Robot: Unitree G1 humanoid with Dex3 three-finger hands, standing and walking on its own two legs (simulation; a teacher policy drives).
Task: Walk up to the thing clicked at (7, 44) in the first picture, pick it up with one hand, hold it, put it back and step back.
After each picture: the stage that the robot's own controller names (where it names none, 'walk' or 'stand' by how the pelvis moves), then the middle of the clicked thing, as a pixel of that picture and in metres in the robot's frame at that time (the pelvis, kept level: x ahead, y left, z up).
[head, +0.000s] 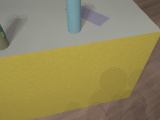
stand; out of the picture +0.60 +0.43 +0.09
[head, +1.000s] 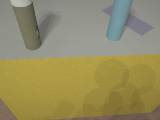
walk; (27, 21) +0.55 +0.23 +0.11
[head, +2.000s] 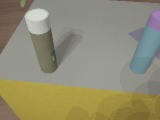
walk; (44, 45) +0.45 +0.18 +0.09
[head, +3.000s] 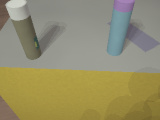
stand; (26, 32) +0.53 +0.26 +0.10
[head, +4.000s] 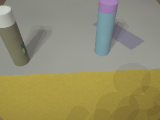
stand; (12, 39) +0.50 +0.31 +0.09
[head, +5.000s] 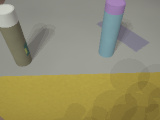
stand; (15, 39) +0.50 +0.27 +0.09
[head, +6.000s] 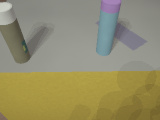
stand; (13, 36) +0.52 +0.29 +0.09
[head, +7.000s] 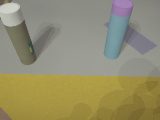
stand; (20, 37) +0.50 +0.26 +0.09
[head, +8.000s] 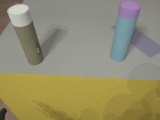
rise first; (28, 38) +0.51 +0.25 +0.09
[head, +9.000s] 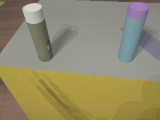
go down; (40, 35) +0.53 +0.24 +0.09
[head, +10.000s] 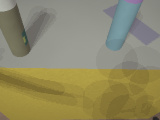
go down; (11, 25) +0.50 +0.22 +0.11
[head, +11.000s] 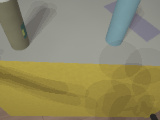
approach; (10, 17) +0.52 +0.22 +0.12
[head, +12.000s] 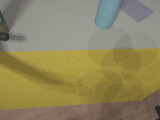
close in; out of the picture +0.53 +0.25 +0.16
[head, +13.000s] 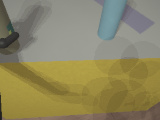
lift; out of the picture +0.48 +0.23 +0.17
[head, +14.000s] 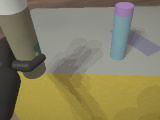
lift; (22, 37) +0.33 +0.17 +0.27
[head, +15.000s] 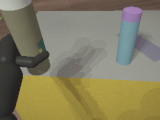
hold; (26, 33) +0.33 +0.17 +0.28
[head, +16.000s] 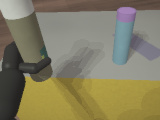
hold; (29, 41) +0.33 +0.16 +0.26
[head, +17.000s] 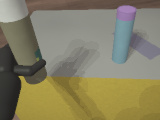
crouch; (24, 43) +0.33 +0.18 +0.25
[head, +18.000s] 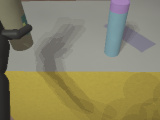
crouch; (10, 9) +0.44 +0.21 +0.28
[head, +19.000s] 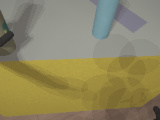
lower; out of the picture +0.50 +0.24 +0.14
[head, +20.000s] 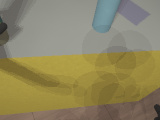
lower; out of the picture +0.51 +0.24 +0.15
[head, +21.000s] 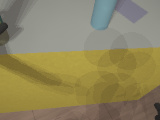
lower; out of the picture +0.52 +0.23 +0.15
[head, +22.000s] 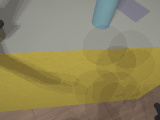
lower; out of the picture +0.52 +0.24 +0.16
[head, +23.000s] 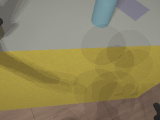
loosen; out of the picture +0.52 +0.25 +0.16
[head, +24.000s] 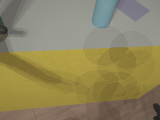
withdraw; out of the picture +0.52 +0.24 +0.15
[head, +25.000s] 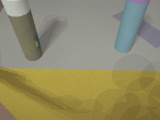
sink last; (25, 30) +0.49 +0.22 +0.13
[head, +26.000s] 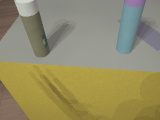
stand; (35, 29) +0.53 +0.25 +0.13
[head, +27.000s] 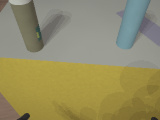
stand; (27, 20) +0.51 +0.23 +0.15
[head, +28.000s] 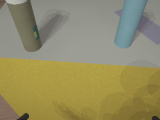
stand; (24, 20) +0.51 +0.23 +0.15
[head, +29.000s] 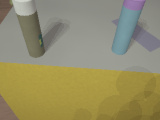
stand; (31, 29) +0.52 +0.23 +0.11
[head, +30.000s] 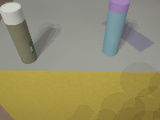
stand; (21, 36) +0.51 +0.26 +0.09
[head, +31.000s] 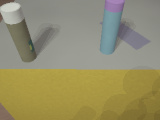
stand; (20, 36) +0.53 +0.28 +0.09
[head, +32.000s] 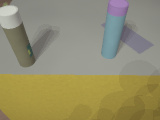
stand; (18, 40) +0.50 +0.27 +0.09
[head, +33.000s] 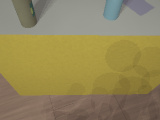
walk; out of the picture +0.62 +0.25 +0.10
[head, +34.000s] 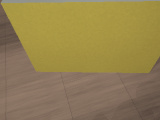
walk; out of the picture +0.92 +0.29 +0.10
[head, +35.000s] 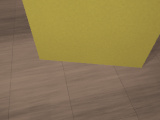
stand; out of the picture +1.15 +0.22 +0.10
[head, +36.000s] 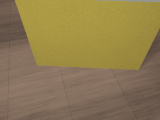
stand; out of the picture +1.12 +0.25 +0.08
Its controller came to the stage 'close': yes
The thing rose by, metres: 0.20
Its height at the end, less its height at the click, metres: +0.00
